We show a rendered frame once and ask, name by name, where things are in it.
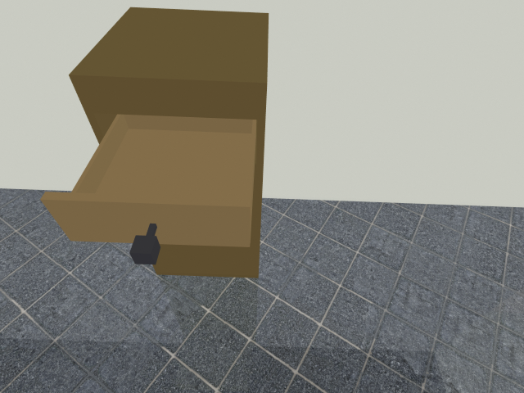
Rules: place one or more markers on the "cabinet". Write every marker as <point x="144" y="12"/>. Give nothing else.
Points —
<point x="186" y="63"/>

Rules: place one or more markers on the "handle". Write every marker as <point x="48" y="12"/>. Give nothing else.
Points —
<point x="145" y="249"/>

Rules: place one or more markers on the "drawer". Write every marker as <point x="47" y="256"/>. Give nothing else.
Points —
<point x="193" y="177"/>

